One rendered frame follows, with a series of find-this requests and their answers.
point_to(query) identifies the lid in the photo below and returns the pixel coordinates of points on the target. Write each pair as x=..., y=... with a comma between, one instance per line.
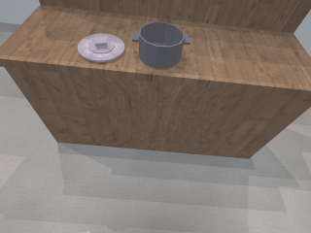
x=114, y=49

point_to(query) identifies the pot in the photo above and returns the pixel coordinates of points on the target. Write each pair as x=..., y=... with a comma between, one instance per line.
x=160, y=44

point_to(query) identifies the table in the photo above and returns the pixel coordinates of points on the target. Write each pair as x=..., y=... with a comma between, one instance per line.
x=241, y=81

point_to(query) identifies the knob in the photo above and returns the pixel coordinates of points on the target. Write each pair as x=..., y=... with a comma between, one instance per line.
x=100, y=41

